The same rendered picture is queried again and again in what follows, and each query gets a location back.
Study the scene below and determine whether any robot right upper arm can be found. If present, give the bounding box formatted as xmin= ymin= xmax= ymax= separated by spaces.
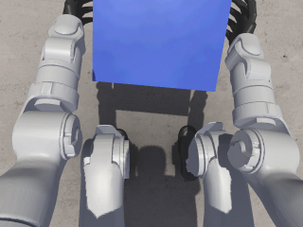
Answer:
xmin=227 ymin=127 xmax=303 ymax=227

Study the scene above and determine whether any left robot forearm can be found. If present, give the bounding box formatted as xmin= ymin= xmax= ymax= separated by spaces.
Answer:
xmin=11 ymin=14 xmax=86 ymax=155

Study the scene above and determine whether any robot left hand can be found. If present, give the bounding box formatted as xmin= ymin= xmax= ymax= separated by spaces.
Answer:
xmin=62 ymin=0 xmax=93 ymax=26

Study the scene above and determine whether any carton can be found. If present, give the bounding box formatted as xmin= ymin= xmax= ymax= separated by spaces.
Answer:
xmin=92 ymin=0 xmax=232 ymax=92

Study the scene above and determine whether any robot left upper arm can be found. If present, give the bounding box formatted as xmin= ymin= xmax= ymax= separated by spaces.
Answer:
xmin=0 ymin=111 xmax=83 ymax=227

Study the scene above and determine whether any right robot shin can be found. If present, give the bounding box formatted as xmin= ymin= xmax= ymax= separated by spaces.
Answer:
xmin=186 ymin=122 xmax=233 ymax=177

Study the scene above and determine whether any robot left foot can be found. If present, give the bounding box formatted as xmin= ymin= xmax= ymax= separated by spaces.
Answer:
xmin=116 ymin=129 xmax=129 ymax=183

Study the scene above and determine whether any right robot forearm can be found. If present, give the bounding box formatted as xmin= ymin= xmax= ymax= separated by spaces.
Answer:
xmin=224 ymin=33 xmax=300 ymax=154

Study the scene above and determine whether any robot right hand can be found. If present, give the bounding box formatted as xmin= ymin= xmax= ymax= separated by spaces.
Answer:
xmin=225 ymin=0 xmax=257 ymax=46

